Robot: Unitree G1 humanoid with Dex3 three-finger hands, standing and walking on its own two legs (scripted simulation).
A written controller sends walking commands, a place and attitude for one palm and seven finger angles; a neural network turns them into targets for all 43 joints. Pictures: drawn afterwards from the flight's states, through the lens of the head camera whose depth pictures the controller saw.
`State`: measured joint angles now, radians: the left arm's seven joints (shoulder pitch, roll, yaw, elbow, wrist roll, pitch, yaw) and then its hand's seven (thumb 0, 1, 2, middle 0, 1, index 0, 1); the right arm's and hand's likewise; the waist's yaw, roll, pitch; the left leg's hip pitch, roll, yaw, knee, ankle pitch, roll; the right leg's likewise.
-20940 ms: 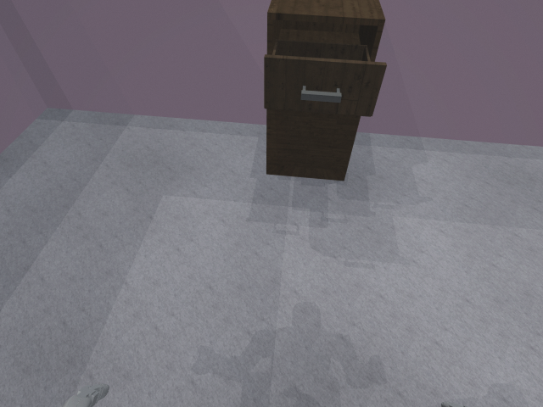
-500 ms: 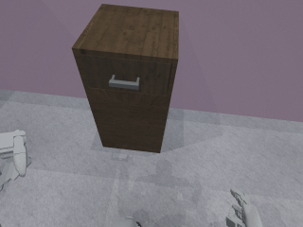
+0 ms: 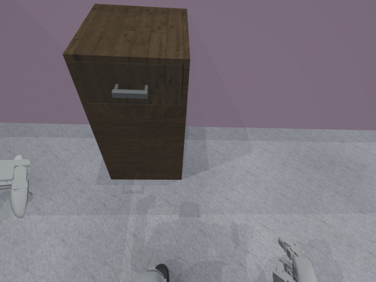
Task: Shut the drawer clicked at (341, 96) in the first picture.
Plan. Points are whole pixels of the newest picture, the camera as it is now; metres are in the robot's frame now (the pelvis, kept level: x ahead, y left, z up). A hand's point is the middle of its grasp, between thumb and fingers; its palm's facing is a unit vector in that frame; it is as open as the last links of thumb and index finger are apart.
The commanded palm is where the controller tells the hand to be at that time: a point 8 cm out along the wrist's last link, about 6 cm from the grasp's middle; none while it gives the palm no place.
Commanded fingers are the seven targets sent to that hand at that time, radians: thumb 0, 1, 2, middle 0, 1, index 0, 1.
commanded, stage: stop stepping back and stand still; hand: left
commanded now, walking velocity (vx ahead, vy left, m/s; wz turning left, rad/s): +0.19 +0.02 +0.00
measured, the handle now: (131, 90) +0.75 +0.23 -0.06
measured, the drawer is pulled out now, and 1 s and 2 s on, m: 0.00 0.00 0.00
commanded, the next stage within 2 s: let the arm hang, fingers relaxed in 1.24 s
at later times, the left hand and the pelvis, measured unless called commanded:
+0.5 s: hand out of the picture +0.12 +0.23 +0.20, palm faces +0.34 -0.80 -0.49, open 3.3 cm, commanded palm +0.06 +0.29 +0.20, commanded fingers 0.00 0.90 0.90 -1.40 -1.60 -1.40 -1.60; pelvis -0.06 +0.00 +0.01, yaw +3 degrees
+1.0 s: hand out of the picture +0.16 +0.26 +0.18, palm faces +0.39 -0.77 -0.50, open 3.2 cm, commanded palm +0.10 +0.30 +0.20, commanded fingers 0.00 0.90 0.90 -1.40 -1.60 -1.40 -1.60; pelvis -0.01 +0.01 +0.02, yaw +4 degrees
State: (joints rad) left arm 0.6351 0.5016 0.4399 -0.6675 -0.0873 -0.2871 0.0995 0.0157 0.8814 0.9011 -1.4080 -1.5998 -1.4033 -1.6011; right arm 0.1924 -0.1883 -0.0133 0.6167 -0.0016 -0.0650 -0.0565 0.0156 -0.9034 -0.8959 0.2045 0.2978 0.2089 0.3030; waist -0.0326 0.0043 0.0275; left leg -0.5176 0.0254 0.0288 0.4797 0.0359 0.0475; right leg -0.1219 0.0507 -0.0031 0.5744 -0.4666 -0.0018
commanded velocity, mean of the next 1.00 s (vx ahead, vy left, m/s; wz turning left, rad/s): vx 0.08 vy -0.01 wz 0.00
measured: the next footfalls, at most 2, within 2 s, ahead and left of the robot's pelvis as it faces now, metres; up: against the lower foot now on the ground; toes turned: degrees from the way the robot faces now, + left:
left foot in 0.22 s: +0.02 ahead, +0.12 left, +0.00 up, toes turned +6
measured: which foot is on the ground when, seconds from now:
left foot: down 0.00-0.04, up 0.06-0.20, down 0.22-1.00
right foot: down 0.00-1.00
